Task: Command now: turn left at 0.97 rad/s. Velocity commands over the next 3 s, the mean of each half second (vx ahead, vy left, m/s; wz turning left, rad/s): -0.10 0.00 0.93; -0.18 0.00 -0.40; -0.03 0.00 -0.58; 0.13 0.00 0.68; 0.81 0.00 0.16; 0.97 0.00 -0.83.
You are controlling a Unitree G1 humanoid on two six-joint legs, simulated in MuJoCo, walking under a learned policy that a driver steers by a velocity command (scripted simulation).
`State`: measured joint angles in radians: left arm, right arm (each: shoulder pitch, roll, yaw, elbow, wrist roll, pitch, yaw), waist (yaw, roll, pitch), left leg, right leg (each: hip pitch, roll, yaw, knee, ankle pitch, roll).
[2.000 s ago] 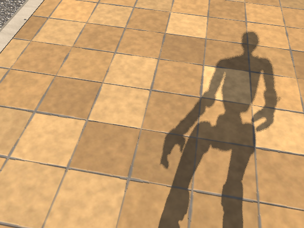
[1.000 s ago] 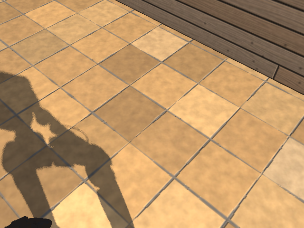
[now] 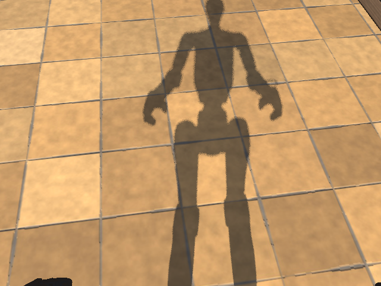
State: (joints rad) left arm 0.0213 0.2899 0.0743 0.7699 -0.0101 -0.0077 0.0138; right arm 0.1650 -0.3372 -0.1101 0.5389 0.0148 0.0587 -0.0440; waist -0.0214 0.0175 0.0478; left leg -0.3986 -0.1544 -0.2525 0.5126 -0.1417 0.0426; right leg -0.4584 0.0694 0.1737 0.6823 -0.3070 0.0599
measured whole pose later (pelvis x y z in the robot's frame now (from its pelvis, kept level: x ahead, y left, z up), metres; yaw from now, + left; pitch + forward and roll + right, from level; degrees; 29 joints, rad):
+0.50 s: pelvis -0.02 -0.02 -0.01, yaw +27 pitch +1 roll -2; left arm 0.05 0.28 0.08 0.73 -0.01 0.02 0.03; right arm 0.20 -0.31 -0.08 0.55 0.00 0.06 0.01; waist -0.01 -0.01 0.10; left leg -0.37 0.05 0.00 0.62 -0.27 0.00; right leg -0.35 -0.12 -0.16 0.68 -0.37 0.04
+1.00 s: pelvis -0.10 -0.08 +0.00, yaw +10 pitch +0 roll +3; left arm 0.39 0.26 0.06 0.75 0.01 0.04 0.03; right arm 0.04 -0.30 -0.10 0.75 0.00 0.05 -0.07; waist 0.07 0.05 0.03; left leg -0.59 -0.01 -0.03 1.11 -0.43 -0.05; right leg -0.25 -0.01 0.05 0.62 -0.37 -0.03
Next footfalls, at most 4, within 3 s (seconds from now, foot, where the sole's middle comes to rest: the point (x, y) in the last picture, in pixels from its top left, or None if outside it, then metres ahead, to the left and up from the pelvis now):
0.06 right None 0.10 -0.14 -0.77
0.46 left None -0.01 0.12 -0.77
0.88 right None -0.07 -0.18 -0.77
1.34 left None -0.03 0.04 -0.77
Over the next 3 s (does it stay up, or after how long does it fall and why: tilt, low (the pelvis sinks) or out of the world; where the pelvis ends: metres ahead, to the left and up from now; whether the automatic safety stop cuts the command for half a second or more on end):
stays up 0.62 0.34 -0.02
